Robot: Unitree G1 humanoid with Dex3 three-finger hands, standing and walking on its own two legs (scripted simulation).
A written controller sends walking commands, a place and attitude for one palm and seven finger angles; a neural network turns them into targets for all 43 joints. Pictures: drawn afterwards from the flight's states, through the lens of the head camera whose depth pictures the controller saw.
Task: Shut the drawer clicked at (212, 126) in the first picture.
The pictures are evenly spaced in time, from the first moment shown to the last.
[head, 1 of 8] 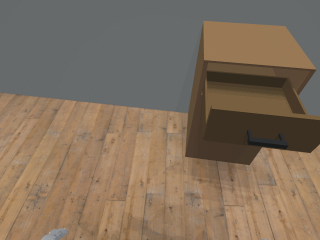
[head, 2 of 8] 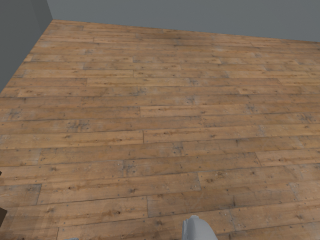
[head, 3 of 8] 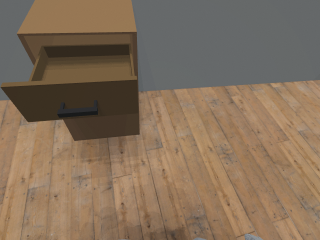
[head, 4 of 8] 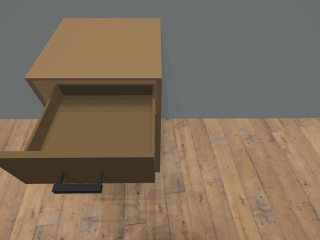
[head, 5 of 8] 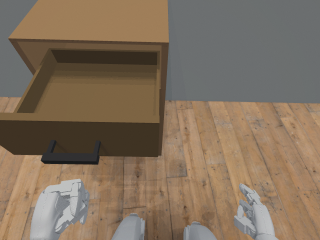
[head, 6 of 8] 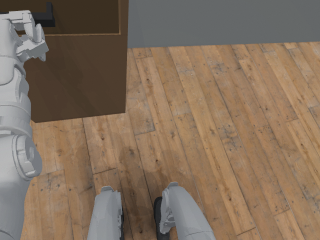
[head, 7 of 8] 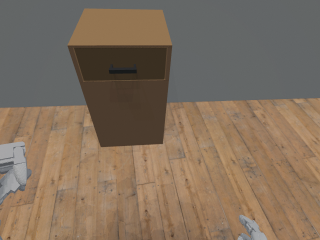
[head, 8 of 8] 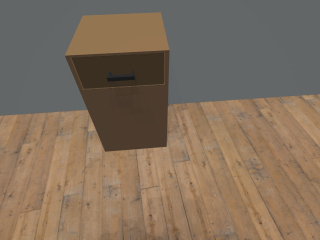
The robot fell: no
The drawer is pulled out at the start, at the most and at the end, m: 0.29 0.29 0.00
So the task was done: yes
